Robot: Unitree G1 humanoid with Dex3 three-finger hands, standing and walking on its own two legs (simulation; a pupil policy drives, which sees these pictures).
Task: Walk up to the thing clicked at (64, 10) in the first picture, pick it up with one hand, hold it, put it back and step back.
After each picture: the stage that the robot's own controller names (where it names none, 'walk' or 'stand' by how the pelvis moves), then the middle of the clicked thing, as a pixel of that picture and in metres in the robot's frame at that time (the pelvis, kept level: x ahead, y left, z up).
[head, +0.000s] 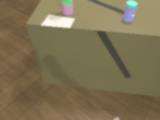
stand; out of the picture +1.03 +0.12 +0.02
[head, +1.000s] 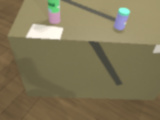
walk; (53, 2) +0.90 +0.16 +0.02
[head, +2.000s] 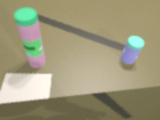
stand; (32, 41) +0.50 +0.20 +0.03
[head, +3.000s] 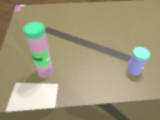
stand; (40, 53) +0.48 +0.20 +0.02
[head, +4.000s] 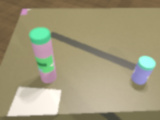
stand; (45, 58) +0.47 +0.17 +0.02
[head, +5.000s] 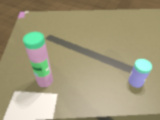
stand; (40, 62) +0.46 +0.19 +0.01
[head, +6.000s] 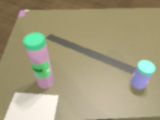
stand; (40, 63) +0.45 +0.18 +0.01
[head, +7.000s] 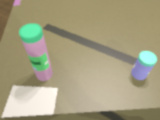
rise first; (38, 55) +0.45 +0.19 +0.02
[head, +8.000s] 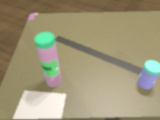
rise first; (49, 62) +0.46 +0.18 +0.02
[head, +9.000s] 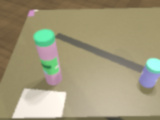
go down; (49, 60) +0.46 +0.17 +0.02
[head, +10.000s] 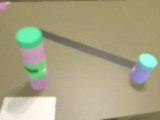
go down; (35, 62) +0.42 +0.16 +0.05
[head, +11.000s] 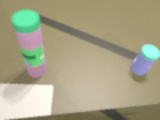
approach; (32, 49) +0.44 +0.16 +0.06
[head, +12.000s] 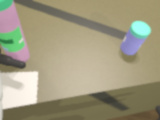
close in; (9, 32) +0.47 +0.18 +0.10
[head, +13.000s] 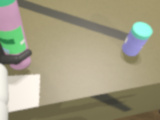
lift; (11, 33) +0.47 +0.18 +0.10
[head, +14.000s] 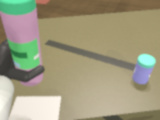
lift; (25, 45) +0.33 +0.15 +0.25
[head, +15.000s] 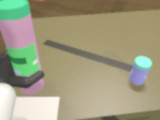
hold; (23, 52) +0.33 +0.16 +0.22
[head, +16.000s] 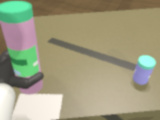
hold; (24, 53) +0.33 +0.17 +0.21
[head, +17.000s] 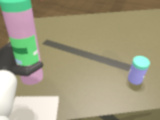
crouch; (25, 44) +0.38 +0.17 +0.20
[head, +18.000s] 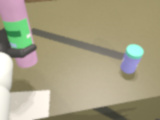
lower; (18, 28) +0.47 +0.18 +0.17
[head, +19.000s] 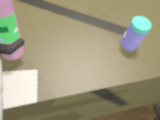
lower; (3, 21) +0.50 +0.19 +0.11
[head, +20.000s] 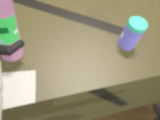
lower; (3, 23) +0.50 +0.18 +0.11
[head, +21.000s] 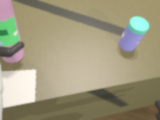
lower; (3, 24) +0.49 +0.19 +0.11
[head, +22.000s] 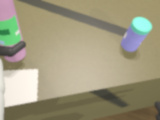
lower; (5, 24) +0.49 +0.18 +0.11
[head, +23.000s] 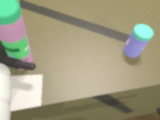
open; (15, 40) +0.45 +0.17 +0.10
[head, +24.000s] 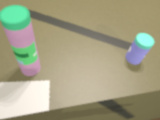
sink last; (24, 46) +0.44 +0.17 +0.08
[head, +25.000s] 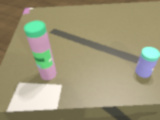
stand; (42, 53) +0.47 +0.19 +0.07
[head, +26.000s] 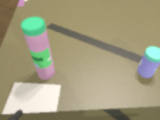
stand; (40, 52) +0.45 +0.18 +0.07
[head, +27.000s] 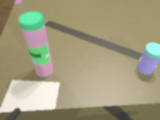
stand; (38, 48) +0.45 +0.18 +0.09
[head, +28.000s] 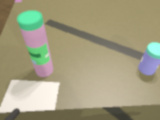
stand; (38, 48) +0.45 +0.18 +0.09
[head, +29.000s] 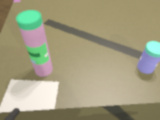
stand; (37, 47) +0.45 +0.18 +0.09
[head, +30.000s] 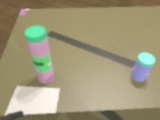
stand; (41, 57) +0.47 +0.18 +0.04
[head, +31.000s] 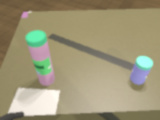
walk; (42, 60) +0.47 +0.18 +0.02
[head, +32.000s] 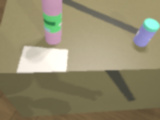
stand; (52, 17) +0.58 +0.16 +0.04
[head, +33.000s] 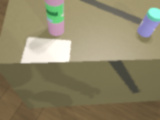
stand; (55, 7) +0.62 +0.12 +0.04
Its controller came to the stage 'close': yes
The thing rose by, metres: 0.21
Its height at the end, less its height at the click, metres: +0.00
